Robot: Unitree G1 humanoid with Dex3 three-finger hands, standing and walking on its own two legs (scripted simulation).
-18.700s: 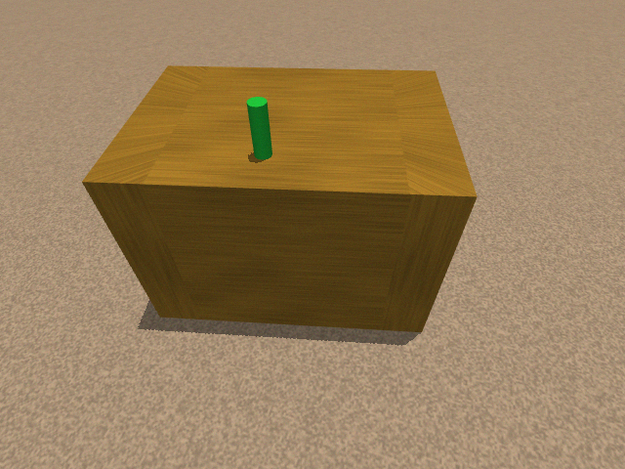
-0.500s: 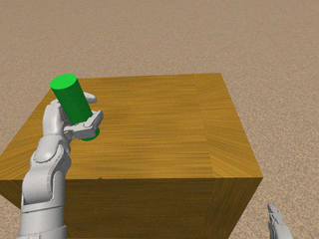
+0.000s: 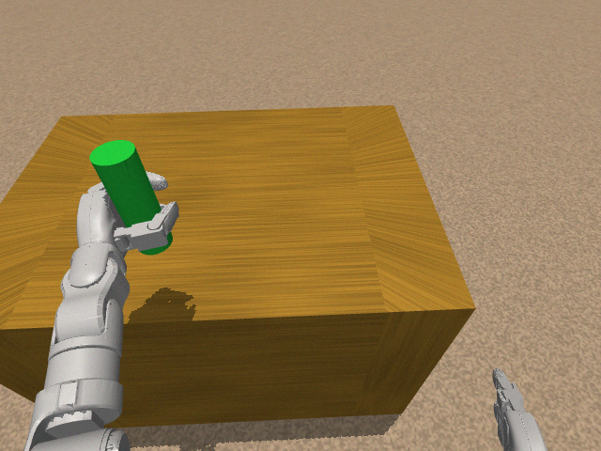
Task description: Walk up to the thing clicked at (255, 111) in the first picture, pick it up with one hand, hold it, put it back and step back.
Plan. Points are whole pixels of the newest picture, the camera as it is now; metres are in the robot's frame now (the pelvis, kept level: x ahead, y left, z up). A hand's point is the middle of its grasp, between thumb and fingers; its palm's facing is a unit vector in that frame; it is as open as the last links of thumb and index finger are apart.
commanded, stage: crouch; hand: left
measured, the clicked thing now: (136, 202) +0.40 +0.21 +0.15
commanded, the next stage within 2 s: lower in 0.82 s
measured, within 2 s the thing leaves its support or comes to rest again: neither
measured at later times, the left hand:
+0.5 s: hand (159, 211) +0.46 +0.21 +0.08, palm faces +0.19 -0.98 +0.00, open 6.3 cm
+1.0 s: hand (164, 209) +0.49 +0.22 +0.05, palm faces +0.19 -0.98 +0.00, open 6.3 cm
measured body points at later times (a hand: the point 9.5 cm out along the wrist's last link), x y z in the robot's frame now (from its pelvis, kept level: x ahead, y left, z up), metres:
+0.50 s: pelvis +0.00 +0.01 -0.02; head +0.07 +0.02 +0.43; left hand +0.44 +0.26 +0.08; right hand +0.15 -0.26 -0.08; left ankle +0.01 +0.14 -0.72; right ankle -0.01 -0.14 -0.72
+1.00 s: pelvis +0.00 +0.01 -0.04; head +0.09 +0.03 +0.41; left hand +0.47 +0.27 +0.05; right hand +0.15 -0.25 -0.08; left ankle +0.01 +0.14 -0.72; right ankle -0.01 -0.14 -0.72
